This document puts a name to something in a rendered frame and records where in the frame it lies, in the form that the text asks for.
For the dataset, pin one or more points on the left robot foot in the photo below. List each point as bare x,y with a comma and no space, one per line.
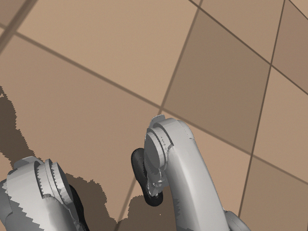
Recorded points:
79,208

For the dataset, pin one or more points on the right robot foot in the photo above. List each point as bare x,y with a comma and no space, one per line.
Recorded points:
137,161

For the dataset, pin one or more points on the right robot hand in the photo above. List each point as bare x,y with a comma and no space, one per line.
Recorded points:
234,222

